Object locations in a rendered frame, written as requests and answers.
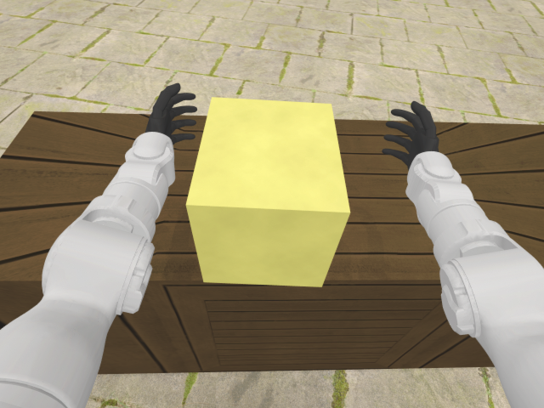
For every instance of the right robot hand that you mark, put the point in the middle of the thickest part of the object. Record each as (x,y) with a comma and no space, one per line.
(423,134)

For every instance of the carton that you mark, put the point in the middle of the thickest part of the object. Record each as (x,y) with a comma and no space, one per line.
(268,202)

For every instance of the left robot upper arm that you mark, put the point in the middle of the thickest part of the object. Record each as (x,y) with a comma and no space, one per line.
(50,356)

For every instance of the pedestal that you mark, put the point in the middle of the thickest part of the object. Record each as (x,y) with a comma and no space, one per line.
(380,305)

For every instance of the robot right forearm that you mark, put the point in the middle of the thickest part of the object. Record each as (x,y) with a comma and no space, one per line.
(456,224)

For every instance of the robot left forearm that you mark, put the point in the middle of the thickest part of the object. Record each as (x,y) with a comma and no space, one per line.
(134,198)

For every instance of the left robot hand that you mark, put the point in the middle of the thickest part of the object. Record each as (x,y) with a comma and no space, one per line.
(160,119)

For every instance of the right robot upper arm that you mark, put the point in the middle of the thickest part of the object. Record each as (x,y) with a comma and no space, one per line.
(498,298)

